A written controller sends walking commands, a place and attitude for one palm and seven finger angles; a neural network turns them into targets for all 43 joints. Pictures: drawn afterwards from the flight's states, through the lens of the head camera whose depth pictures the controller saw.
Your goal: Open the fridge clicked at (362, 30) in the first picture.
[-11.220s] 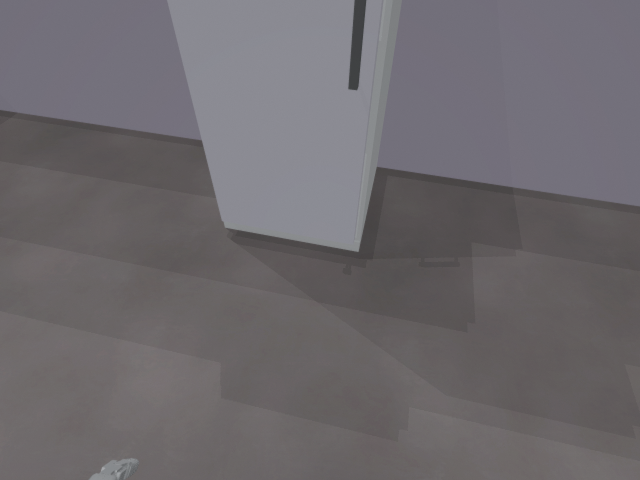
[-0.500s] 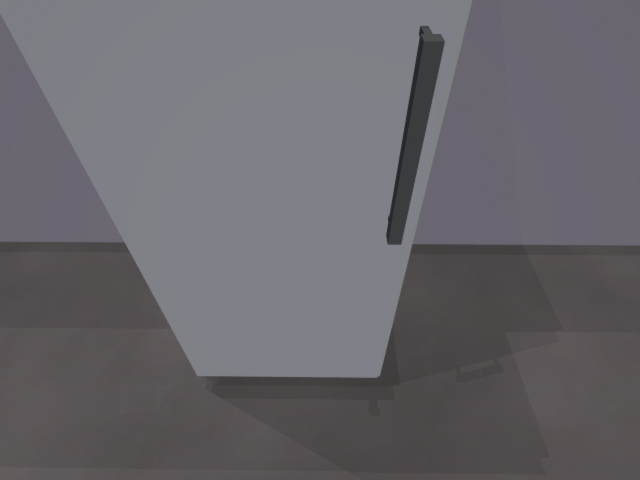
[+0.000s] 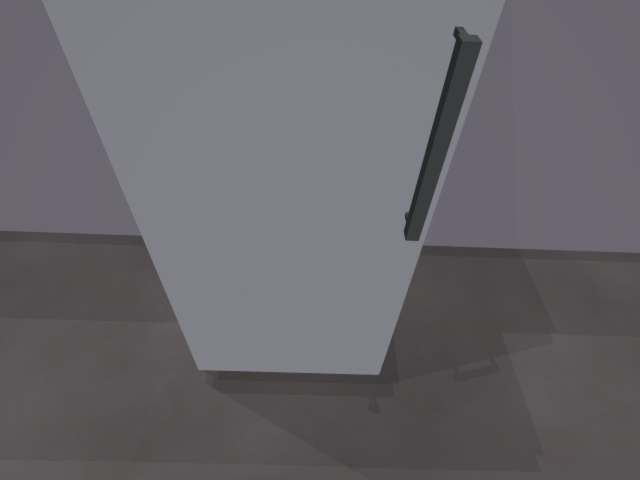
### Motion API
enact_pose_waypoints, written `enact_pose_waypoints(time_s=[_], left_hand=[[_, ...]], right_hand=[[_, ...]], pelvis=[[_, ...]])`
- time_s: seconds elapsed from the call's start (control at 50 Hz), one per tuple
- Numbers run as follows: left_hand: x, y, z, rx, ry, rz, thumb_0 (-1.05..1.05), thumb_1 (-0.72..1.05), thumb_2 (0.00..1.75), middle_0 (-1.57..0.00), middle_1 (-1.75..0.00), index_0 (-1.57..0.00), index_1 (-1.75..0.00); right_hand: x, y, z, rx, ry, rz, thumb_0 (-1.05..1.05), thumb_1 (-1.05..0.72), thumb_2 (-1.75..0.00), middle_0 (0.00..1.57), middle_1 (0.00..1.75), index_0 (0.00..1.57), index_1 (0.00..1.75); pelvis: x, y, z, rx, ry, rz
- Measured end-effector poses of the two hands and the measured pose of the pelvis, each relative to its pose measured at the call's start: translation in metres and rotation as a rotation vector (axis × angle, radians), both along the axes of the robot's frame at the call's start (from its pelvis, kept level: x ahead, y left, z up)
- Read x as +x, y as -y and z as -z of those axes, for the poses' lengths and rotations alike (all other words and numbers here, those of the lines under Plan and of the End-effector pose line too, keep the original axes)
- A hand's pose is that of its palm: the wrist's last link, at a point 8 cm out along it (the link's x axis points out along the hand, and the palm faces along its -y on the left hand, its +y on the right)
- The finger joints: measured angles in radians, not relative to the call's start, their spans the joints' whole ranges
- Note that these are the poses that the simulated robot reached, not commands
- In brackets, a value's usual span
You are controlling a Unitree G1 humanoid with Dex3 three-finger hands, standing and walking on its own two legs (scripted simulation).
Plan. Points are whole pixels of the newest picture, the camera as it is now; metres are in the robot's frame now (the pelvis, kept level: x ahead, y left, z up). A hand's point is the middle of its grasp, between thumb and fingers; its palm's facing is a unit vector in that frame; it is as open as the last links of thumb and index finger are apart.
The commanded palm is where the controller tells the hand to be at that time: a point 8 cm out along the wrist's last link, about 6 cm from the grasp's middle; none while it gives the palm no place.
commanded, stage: come to a stop and stand still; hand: right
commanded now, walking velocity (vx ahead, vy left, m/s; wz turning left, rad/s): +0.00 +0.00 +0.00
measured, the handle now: (431, 150) +0.55 -0.12 +0.16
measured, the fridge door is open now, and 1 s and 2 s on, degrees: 0 0 0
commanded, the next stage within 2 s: look again from close up in 1.04 s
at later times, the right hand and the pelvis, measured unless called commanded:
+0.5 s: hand out of the picture -0.02 -0.18 -0.17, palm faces +0.04 +0.99 -0.17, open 7.4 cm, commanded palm none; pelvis -0.02 -0.02 +0.01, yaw +0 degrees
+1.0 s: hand out of the picture -0.02 -0.20 -0.17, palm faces +0.03 +0.99 -0.17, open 7.4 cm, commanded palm none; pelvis -0.01 -0.03 +0.01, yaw +0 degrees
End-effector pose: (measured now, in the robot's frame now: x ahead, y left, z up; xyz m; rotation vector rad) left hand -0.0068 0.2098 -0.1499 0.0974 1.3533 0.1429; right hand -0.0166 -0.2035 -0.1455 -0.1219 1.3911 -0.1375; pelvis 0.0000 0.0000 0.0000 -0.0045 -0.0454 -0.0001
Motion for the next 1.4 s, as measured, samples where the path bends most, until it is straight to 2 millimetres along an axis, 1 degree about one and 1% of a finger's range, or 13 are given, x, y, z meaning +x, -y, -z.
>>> enact_pose_waypoints(time_s=[0.08,0.16,0.36,0.48,0.58,0.72,1.0,1.12,1.4], left_hand=[[-0.003,-0.003,-0.004,0.013,0.009,0.006,0.01,0.92,0.9,-0.2,-0.3,-0.19,-0.3],[-0.01,-0.003,-0.008,0.019,0.005,0.01,0.01,0.92,0.9,-0.2,-0.3,-0.19,-0.3],[-0.032,0.01,-0.011,0.013,-0.042,0.01,0.01,0.91,0.9,-0.2,-0.3,-0.19,-0.3],[-0.038,0.017,-0.011,0.011,-0.056,0.008,0.0,0.91,0.9,-0.2,-0.3,-0.2,-0.3],[-0.034,0.022,-0.012,0.013,-0.051,0.01,0.0,0.91,0.9,-0.2,-0.3,-0.2,-0.3],[-0.023,0.026,-0.012,0.016,-0.029,0.017,0.0,0.91,0.9,-0.2,-0.3,-0.2,-0.3],[-0.005,0.022,-0.014,0.037,0.002,0.024,0.01,0.92,0.9,-0.2,-0.3,-0.2,-0.3],[-0.004,0.022,-0.014,0.036,-0.001,0.025,0.01,0.92,0.9,-0.2,-0.3,-0.2,-0.3],[-0.01,0.023,-0.014,0.025,-0.03,0.021,0.01,0.91,0.9,-0.2,-0.3,-0.2,-0.3]], right_hand=[[-0.003,0.001,0.001,0.006,0.016,0.006,0.01,-0.91,-0.9,0.2,0.3,0.2,0.3],[-0.006,0.004,0.001,0.008,0.026,0.009,0.01,-0.91,-0.9,0.2,0.3,0.2,0.3],[-0.01,0.019,-0.001,0.003,0.028,0.013,0.01,-0.91,-0.9,0.2,0.3,0.2,0.3],[-0.011,0.027,-0.002,-0.001,0.026,0.012,0.0,-0.9,-0.9,0.19,0.3,0.2,0.3],[-0.01,0.033,-0.003,-0.001,0.025,0.011,0.0,-0.9,-0.9,0.19,0.3,0.2,0.3],[-0.01,0.038,-0.004,0.0,0.018,0.009,0.0,-0.9,-0.9,0.19,0.3,0.19,0.3],[-0.004,0.043,-0.005,-0.003,0.018,0.004,0.0,-0.9,-0.9,0.19,0.3,0.2,0.3],[-0.001,0.044,-0.005,-0.005,0.022,-0.001,0.0,-0.9,-0.9,0.19,0.3,0.2,0.3],[0.0,0.041,-0.005,-0.002,0.017,-0.002,0.0,-0.9,-0.9,0.19,0.3,0.2,0.3]], pelvis=[[-0.005,-0.001,-0.001,0.003,0.0,0.002],[-0.01,-0.001,-0.002,0.004,-0.002,0.003],[-0.018,0.008,-0.004,0.005,-0.012,0.005],[-0.019,0.015,-0.005,0.005,-0.014,0.005],[-0.02,0.02,-0.005,0.005,-0.016,0.004],[-0.018,0.027,-0.006,0.005,-0.021,0.002],[-0.013,0.032,-0.007,0.003,-0.016,-0.005],[-0.012,0.032,-0.007,0.002,-0.016,-0.005],[-0.011,0.029,-0.008,0.002,-0.019,-0.003]])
